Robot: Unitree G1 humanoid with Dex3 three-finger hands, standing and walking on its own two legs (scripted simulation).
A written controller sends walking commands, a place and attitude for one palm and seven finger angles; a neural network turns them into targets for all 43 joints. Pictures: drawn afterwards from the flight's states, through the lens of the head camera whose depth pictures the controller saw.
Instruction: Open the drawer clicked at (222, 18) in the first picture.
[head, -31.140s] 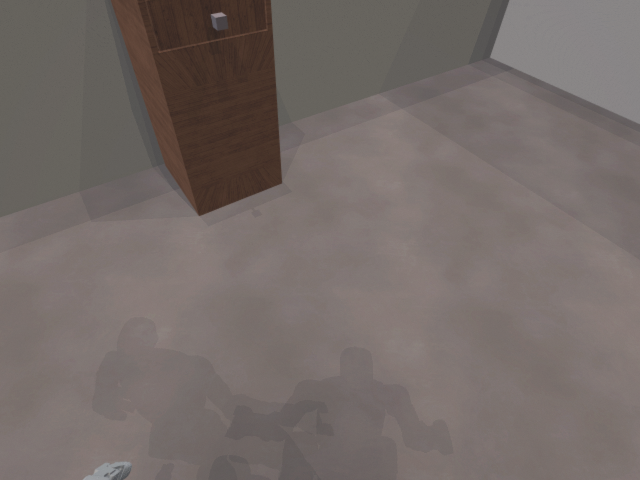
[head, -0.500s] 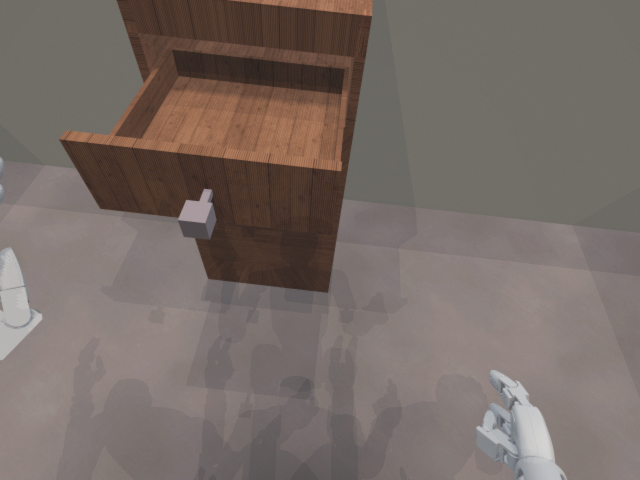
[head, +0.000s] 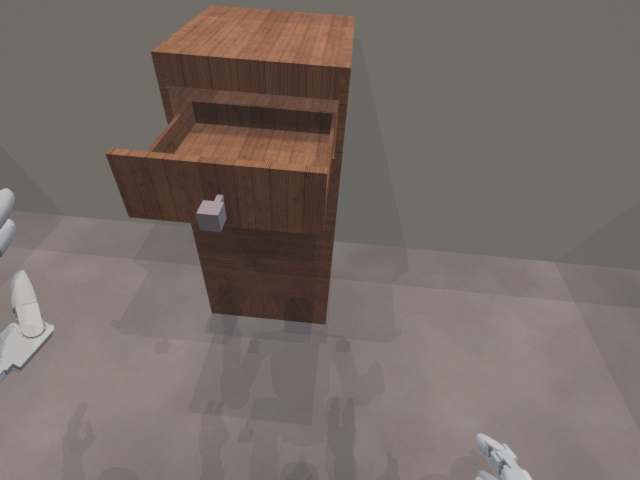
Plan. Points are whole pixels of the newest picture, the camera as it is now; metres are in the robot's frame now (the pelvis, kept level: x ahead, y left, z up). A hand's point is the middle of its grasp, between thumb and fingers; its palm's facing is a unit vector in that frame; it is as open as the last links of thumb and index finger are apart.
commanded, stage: stop stepping back and stand still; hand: left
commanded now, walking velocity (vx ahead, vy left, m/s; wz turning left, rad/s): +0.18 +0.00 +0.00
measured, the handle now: (214, 209) +0.56 +0.19 +0.04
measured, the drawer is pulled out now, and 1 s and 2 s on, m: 0.30 0.30 0.30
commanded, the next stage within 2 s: let the arm hang, fingers relaxed in 0.80 s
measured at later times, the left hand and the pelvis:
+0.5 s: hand (16, 324) +0.19 +0.25 +0.21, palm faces +0.42 -0.78 -0.47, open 7.4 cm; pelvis +0.01 +0.01 +0.01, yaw +1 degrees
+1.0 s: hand (57, 377) +0.21 +0.28 +0.08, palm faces +0.22 -0.84 -0.50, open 7.4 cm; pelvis +0.00 +0.04 +0.00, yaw +3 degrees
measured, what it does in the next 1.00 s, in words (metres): steps on the spot: right foot, then left foot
